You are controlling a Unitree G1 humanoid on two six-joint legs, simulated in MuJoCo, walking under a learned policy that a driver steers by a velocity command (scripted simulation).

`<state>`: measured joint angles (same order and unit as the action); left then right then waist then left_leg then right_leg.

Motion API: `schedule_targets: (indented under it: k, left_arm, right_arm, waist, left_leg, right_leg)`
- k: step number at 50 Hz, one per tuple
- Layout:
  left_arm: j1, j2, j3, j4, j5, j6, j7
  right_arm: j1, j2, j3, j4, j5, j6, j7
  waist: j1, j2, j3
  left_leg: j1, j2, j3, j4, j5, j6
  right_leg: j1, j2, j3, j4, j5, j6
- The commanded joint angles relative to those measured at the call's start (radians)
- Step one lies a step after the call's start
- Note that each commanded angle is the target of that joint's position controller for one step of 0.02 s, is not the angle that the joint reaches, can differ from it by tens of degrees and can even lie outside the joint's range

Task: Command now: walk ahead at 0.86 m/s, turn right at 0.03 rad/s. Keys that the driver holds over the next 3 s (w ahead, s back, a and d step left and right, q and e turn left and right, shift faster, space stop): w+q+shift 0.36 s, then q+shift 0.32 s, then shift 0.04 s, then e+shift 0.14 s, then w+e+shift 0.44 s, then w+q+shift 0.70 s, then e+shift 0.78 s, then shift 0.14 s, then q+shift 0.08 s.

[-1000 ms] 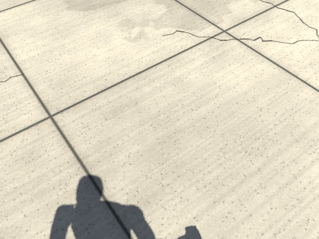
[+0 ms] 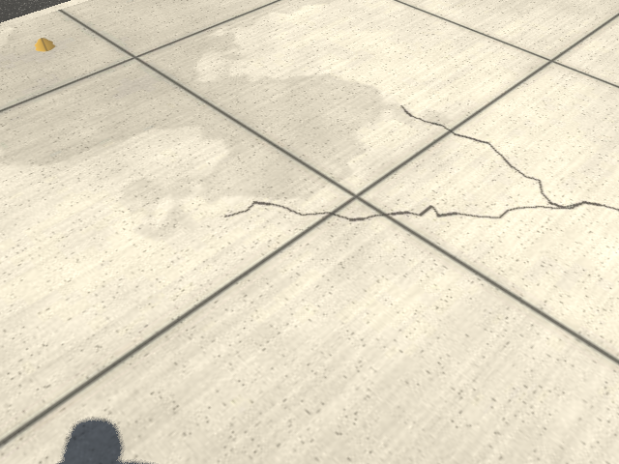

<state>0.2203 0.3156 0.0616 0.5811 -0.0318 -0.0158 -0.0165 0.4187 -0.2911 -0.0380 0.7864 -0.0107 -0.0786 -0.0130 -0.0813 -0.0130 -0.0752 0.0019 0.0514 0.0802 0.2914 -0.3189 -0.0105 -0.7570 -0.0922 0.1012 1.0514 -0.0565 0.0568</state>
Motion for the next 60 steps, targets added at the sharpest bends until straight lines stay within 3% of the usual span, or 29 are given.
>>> schedule_targets:
  k: [1, 5, 6, 7, 8, 9, 10, 12, 13, 14, 16, 20, 22, 25, 27, 28, 29, 30, 31, 32, 33, 34, 37, 40, 43, 45, 47, 54, 60]
  left_arm:
    - [-0.201, 0.016, -0.020, -0.129, -0.001, -0.048, -0.025]
    - [-0.156, 0.077, -0.001, -0.112, -0.019, -0.076, -0.043]
    - [-0.039, 0.118, 0.022, -0.082, -0.023, -0.079, -0.036]
    - [0.161, 0.168, 0.051, -0.028, -0.019, -0.075, -0.021]
    - [0.362, 0.270, 0.071, 0.008, 0.005, -0.059, 0.005]
    - [0.387, 0.309, 0.070, 0.004, 0.047, -0.066, -0.002]
    - [0.331, 0.209, 0.046, 0.004, 0.045, -0.078, -0.012]
    - [0.229, 0.115, 0.018, 0.039, 0.032, -0.084, -0.015]
    - [0.166, 0.071, 0.008, 0.051, 0.042, -0.086, -0.015]
    - [0.123, 0.034, 0.002, 0.064, 0.049, -0.089, -0.012]
    - [0.078, 0.002, 0.003, 0.087, 0.038, -0.097, -0.004]
    - [-0.002, 0.023, 0.009, 0.110, 0.058, -0.094, 0.021]
    - [-0.029, 0.076, 0.022, 0.113, 0.048, -0.089, 0.040]
    - [0.003, 0.197, 0.052, 0.126, 0.024, -0.076, 0.064]
    - [-0.052, 0.236, 0.068, 0.105, -0.008, -0.055, 0.056]
    - [-0.072, 0.191, 0.058, 0.095, -0.019, -0.060, 0.040]
    - [-0.043, 0.027, 0.016, 0.091, -0.001, -0.071, 0.020]
    - [0.172, -0.044, -0.012, 0.060, 0.030, -0.086, 0.006]
    - [0.169, 0.091, -0.001, 0.044, 0.033, -0.100, 0.005]
    - [0.035, 0.145, 0.011, 0.022, 0.021, -0.102, 0.012]
    - [-0.028, 0.133, 0.013, 0.012, 0.029, -0.093, 0.027]
    - [-0.034, 0.129, 0.013, 0.015, 0.037, -0.076, 0.036]
    - [-0.005, 0.115, 0.020, 0.057, 0.043, -0.035, 0.040]
    - [-0.003, 0.062, 0.005, 0.077, 0.044, -0.020, 0.054]
    - [-0.008, 0.040, 0.000, 0.100, 0.028, 0.001, 0.058]
    - [-0.062, 0.071, 0.007, 0.084, 0.007, 0.006, 0.053]
    - [-0.087, 0.122, 0.025, 0.072, -0.011, 0.000, 0.055]
    - [-0.009, 0.083, 0.042, 0.102, 0.000, -0.030, 0.038]
    - [-0.056, 0.025, 0.018, 0.058, -0.008, -0.042, -0.001]
  right_arm:
    - [-0.048, -0.176, -0.036, -0.055, 0.029, -0.006, 0.000]
    - [-0.010, -0.222, -0.049, -0.024, 0.039, 0.005, 0.014]
    - [-0.017, -0.212, -0.042, -0.015, 0.030, 0.008, 0.017]
    - [-0.024, -0.168, -0.025, -0.019, 0.018, 0.002, 0.019]
    - [-0.013, -0.040, 0.012, -0.065, -0.023, -0.013, 0.023]
    - [0.051, 0.026, 0.024, -0.115, 0.051, -0.046, 0.022]
    - [-0.032, -0.063, -0.003, -0.114, 0.097, -0.050, 0.016]
    - [-0.131, -0.071, -0.011, -0.127, 0.076, -0.026, 0.013]
    - [-0.120, -0.066, -0.017, -0.121, 0.059, -0.009, 0.017]
    - [-0.088, -0.046, -0.019, -0.111, 0.063, 0.010, 0.028]
    - [-0.092, -0.013, -0.018, -0.106, 0.067, 0.046, 0.037]
    - [-0.189, -0.010, -0.017, -0.157, 0.045, 0.063, 0.038]
    - [-0.250, -0.019, -0.016, -0.179, 0.024, 0.052, 0.061]
    - [-0.199, -0.064, -0.042, -0.175, 0.028, 0.046, 0.093]
    - [0.041, -0.164, -0.089, -0.135, 0.036, 0.071, 0.084]
    - [0.184, -0.232, -0.124, -0.104, 0.034, 0.087, 0.061]
    - [0.109, -0.256, -0.122, -0.097, 0.043, 0.091, 0.035]
    - [-0.030, -0.296, -0.104, -0.185, -0.008, 0.065, 0.035]
    - [-0.066, -0.288, -0.108, -0.246, -0.019, 0.049, 0.055]
    - [-0.108, -0.249, -0.102, -0.262, 0.006, 0.036, 0.063]
    - [-0.161, -0.212, -0.095, -0.262, 0.032, 0.029, 0.060]
    - [-0.203, -0.191, -0.088, -0.271, 0.036, 0.024, 0.054]
    - [-0.262, -0.155, -0.077, -0.276, 0.007, 0.037, 0.024]
    - [-0.185, -0.119, -0.052, -0.223, -0.002, 0.042, -0.004]
    - [-0.219, -0.044, -0.011, -0.190, -0.014, 0.056, -0.010]
    - [-0.188, -0.118, -0.035, -0.174, -0.019, 0.055, -0.004]
    - [-0.191, -0.147, -0.044, -0.165, -0.022, 0.039, 0.004]
    - [-0.164, -0.096, -0.037, -0.083, -0.002, -0.009, 0.004]
    - [-0.150, -0.124, -0.045, -0.039, -0.005, -0.015, 0.006]
  waist:
    - [0.006, 0.108, 0.240]
    - [0.059, 0.166, 0.221]
    - [0.143, 0.156, 0.157]
    - [0.257, 0.125, 0.015]
    - [0.302, -0.130, -0.204]
    - [0.244, -0.421, -0.358]
    - [0.250, -0.242, -0.212]
    - [0.199, -0.127, 0.000]
    - [0.151, -0.143, 0.059]
    - [0.109, -0.186, 0.080]
    - [0.076, -0.137, 0.130]
    - [0.032, -0.062, 0.263]
    - [0.040, -0.025, 0.274]
    - [0.017, -0.042, 0.145]
    - [-0.114, -0.088, 0.006]
    - [-0.181, -0.039, -0.061]
    - [-0.092, 0.236, 0.044]
    - [0.106, 0.395, -0.112]
    - [0.057, 0.236, -0.316]
    - [0.045, 0.067, -0.190]
    - [0.087, -0.071, -0.071]
    - [0.117, -0.083, -0.039]
    - [0.141, -0.048, -0.002]
    - [0.098, -0.014, -0.077]
    - [0.093, 0.039, -0.084]
    - [0.038, 0.105, -0.018]
    - [0.014, 0.143, 0.050]
    - [0.010, 0.115, 0.099]
    - [-0.002, 0.085, 0.171]
  left_leg:
    - [-0.169, 0.222, -0.212, -0.233, -0.048, 0.203]
    - [-0.154, 0.247, -0.226, -0.161, 0.041, 0.195]
    - [-0.172, 0.220, -0.192, -0.002, 0.241, 0.177]
    - [-0.294, 0.154, -0.124, 0.288, 0.384, 0.141]
    - [-0.548, 0.079, -0.107, 0.726, 0.008, 0.096]
    - [-0.768, -0.043, -0.222, 1.021, -0.210, 0.082]
    - [-0.876, -0.013, -0.257, 1.146, -0.128, 0.074]
    - [-0.931, 0.078, -0.203, 1.131, 0.035, 0.067]
    - [-0.881, 0.108, -0.198, 1.079, 0.104, 0.058]
    - [-0.822, 0.128, -0.199, 1.068, 0.138, 0.052]
    - [-0.817, 0.138, -0.185, 1.069, 0.155, 0.046]
    - [-0.833, 0.098, -0.142, 0.878, 0.284, 0.036]
    - [-0.699, 0.065, -0.044, 0.626, 0.393, 0.047]
    - [-0.450, -0.059, 0.075, 0.461, 0.436, 0.083]
    - [-0.172, -0.120, 0.080, 0.469, 0.337, 0.138]
    - [0.062, -0.132, 0.031, 0.389, 0.406, 0.174]
    - [0.097, -0.046, -0.157, 0.283, 0.701, 0.220]
    - [0.257, 0.145, -0.636, 0.283, 0.974, 0.433]
    - [0.290, 0.239, -0.876, 0.085, 0.564, 0.492]
    - [0.169, 0.204, -0.860, -0.004, 0.278, 0.438]
    - [0.029, 0.162, -0.812, -0.028, 0.136, 0.377]
    - [-0.076, 0.136, -0.771, -0.027, 0.171, 0.347]
    - [-0.286, 0.092, -0.525, 0.012, 0.556, 0.296]
    - [-0.283, 0.078, -0.355, 0.063, 0.882, 0.285]
    - [-0.267, 0.041, -0.246, 0.042, 0.674, 0.217]
    - [-0.219, 0.078, -0.319, -0.073, 0.114, 0.223]
    - [-0.118, 0.160, -0.452, -0.141, -0.207, 0.242]
    - [0.157, 0.220, -0.327, -0.168, -0.125, 0.189]
    - [0.095, 0.227, -0.113, -0.199, 0.046, 0.178]
  right_leg:
    - [0.014, -0.015, -0.084, -0.248, 0.011, -0.006]
    - [0.312, 0.052, -0.100, -0.471, -0.154, -0.037]
    - [0.483, 0.077, -0.112, -0.514, -0.179, -0.068]
    - [0.784, 0.060, -0.100, -0.474, -0.162, -0.085]
    - [1.123, -0.181, 0.166, -0.444, -0.253, -0.095]
    - [1.216, -0.315, 0.639, -0.692, -0.701, -0.194]
    - [1.092, -0.330, 0.652, -0.796, -0.792, -0.191]
    - [0.878, -0.285, 0.361, -0.773, -0.539, -0.171]
    - [0.773, -0.230, 0.237, -0.790, -0.421, -0.169]
    - [0.703, -0.206, 0.140, -0.808, -0.327, -0.159]
    - [0.652, -0.196, -0.001, -0.854, -0.177, -0.149]
    - [0.571, -0.151, -0.233, -0.903, 0.137, -0.146]
    - [0.548, -0.117, -0.337, -0.899, 0.277, -0.120]
    - [0.681, -0.127, -0.365, -0.728, 0.753, -0.096]
    - [0.684, -0.148, -0.342, -0.402, 0.960, -0.090]
    - [0.574, -0.114, -0.326, -0.135, 0.783, -0.057]
    - [0.385, 0.081, -0.291, 0.244, -0.375, -0.001]
    - [0.128, 0.211, -0.101, 0.579, -0.656, 0.022]
    - [0.117, 0.190, 0.069, 0.594, -0.583, -0.008]
    - [0.087, 0.166, 0.066, 0.484, -0.496, -0.037]
    - [0.076, 0.126, 0.064, 0.382, -0.423, -0.038]
    - [0.120, 0.102, 0.078, 0.311, -0.382, -0.033]
    - [0.246, 0.040, 0.035, 0.185, -0.339, -0.001]
    - [0.255, 0.033, -0.021, 0.154, -0.230, 0.040]
    - [0.282, 0.000, -0.018, 0.019, -0.093, 0.053]
    - [0.173, -0.010, -0.019, -0.027, -0.029, 0.041]
    - [0.005, -0.005, 0.042, -0.045, -0.046, 0.027]
    - [-0.268, -0.003, 0.078, 0.005, -0.045, 0.017]
    - [-0.236, -0.058, -0.037, -0.081, 0.040, -0.003]
